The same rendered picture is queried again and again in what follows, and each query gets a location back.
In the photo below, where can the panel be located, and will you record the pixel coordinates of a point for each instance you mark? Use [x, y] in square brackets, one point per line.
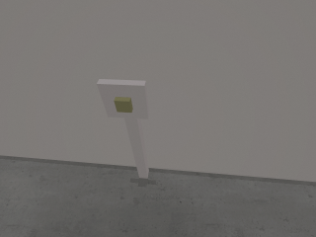
[136, 90]

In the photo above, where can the button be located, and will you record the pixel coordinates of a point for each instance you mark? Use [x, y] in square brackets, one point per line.
[123, 104]

